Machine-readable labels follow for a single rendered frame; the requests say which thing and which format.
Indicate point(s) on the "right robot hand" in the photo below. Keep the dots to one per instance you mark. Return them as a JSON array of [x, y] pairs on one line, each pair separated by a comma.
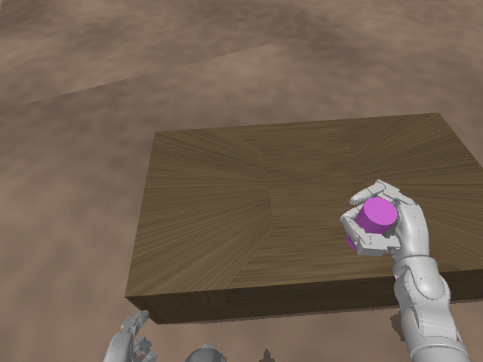
[[407, 236]]

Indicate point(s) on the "left robot hand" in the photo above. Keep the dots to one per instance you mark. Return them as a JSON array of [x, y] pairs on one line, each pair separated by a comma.
[[123, 348]]

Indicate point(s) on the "right robot arm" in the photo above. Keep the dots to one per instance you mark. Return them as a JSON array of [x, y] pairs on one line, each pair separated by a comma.
[[427, 324]]

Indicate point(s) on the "can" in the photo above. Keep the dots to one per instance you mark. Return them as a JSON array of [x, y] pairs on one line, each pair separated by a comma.
[[376, 216]]

